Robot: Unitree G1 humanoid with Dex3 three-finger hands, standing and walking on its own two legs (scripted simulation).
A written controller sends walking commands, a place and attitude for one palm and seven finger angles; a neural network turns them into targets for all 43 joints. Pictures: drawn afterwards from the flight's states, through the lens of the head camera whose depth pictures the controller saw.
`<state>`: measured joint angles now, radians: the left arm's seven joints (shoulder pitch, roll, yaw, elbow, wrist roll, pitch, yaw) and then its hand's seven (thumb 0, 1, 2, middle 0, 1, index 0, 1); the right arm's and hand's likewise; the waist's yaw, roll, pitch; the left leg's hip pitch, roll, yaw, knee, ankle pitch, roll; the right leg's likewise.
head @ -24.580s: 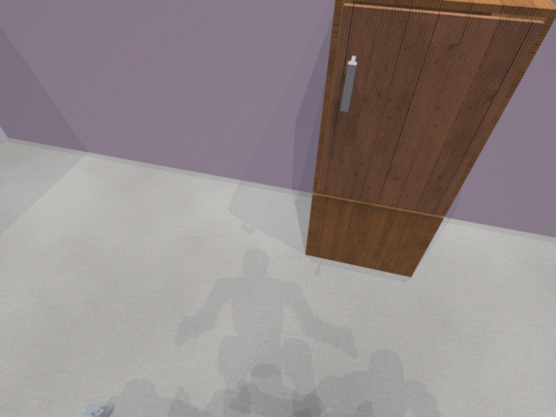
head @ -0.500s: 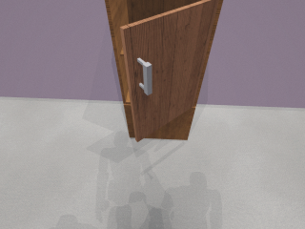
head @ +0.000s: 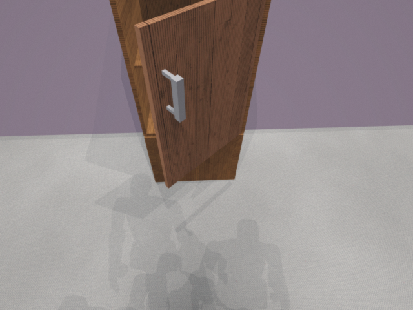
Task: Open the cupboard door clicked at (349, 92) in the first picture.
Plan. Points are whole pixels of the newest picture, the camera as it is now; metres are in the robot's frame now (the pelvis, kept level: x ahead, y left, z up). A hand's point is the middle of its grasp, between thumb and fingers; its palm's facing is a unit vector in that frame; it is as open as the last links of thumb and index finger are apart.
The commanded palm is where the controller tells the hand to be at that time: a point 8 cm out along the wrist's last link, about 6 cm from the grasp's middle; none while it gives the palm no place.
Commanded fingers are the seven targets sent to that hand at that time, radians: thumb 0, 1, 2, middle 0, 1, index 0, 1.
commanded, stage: walk to a spot facing it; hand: left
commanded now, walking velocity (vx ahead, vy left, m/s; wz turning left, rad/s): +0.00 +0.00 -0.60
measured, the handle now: (173, 96) +0.57 +0.12 +0.08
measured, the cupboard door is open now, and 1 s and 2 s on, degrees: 41 41 41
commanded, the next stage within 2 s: none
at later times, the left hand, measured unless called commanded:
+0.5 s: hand out of the picture +0.08 +0.13 -0.15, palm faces -0.26 -0.93 -0.27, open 7.4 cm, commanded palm none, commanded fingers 0.00 0.90 0.90 -0.20 -0.30 -0.20 -0.30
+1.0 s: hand (186, 289) +0.19 +0.06 -0.16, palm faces -0.56 -0.79 -0.26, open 7.4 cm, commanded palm none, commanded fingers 0.00 0.90 0.90 -0.20 -0.30 -0.20 -0.30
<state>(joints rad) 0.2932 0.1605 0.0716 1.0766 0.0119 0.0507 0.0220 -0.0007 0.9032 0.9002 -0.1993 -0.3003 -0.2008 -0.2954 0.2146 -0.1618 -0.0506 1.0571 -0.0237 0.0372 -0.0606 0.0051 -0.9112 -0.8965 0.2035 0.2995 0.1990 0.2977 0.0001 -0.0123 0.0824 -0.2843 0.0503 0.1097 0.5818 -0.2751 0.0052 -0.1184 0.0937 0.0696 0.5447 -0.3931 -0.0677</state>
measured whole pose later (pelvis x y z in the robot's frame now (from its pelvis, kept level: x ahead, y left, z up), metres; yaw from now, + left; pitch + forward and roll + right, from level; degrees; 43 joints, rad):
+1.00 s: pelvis -0.02 -0.06 +0.00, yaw -36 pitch +2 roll +0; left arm 0.13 0.26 0.08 0.89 0.02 0.05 -0.04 0.00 0.91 0.90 -0.20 -0.30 -0.20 -0.29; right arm 0.25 -0.22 -0.05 0.90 -0.03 0.02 -0.03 0.01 -0.90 -0.90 0.21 0.30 0.20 0.30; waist -0.01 0.02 0.12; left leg -0.23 0.15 0.16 0.60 -0.37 -0.06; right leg -0.31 -0.02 -0.06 0.61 -0.29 0.02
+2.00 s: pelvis +0.04 -0.29 +0.00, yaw -71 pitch +0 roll +2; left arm 0.10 0.21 0.05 0.92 0.01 -0.03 -0.02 0.00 0.91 0.90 -0.20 -0.30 -0.20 -0.30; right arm 0.33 -0.18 -0.04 1.00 -0.02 0.01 0.00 0.01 -0.91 -0.90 0.20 0.30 0.20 0.30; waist -0.06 -0.01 0.14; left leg -0.45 0.15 0.06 1.25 -0.36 -0.06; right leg -0.32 0.06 -0.09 0.56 -0.25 -0.12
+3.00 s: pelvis +0.11 -0.77 +0.00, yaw -74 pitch +0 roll +0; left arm 0.05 0.17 0.03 0.93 0.02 -0.04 0.02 0.00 0.91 0.90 -0.20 -0.30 -0.20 -0.30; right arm 0.40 -0.13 -0.03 1.10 0.00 0.04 -0.01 0.01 -0.91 -0.90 0.20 0.30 0.20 0.30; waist -0.09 -0.02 0.10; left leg -0.42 0.06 0.06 1.17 -0.56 -0.04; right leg -0.34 -0.11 -0.19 0.59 -0.25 -0.01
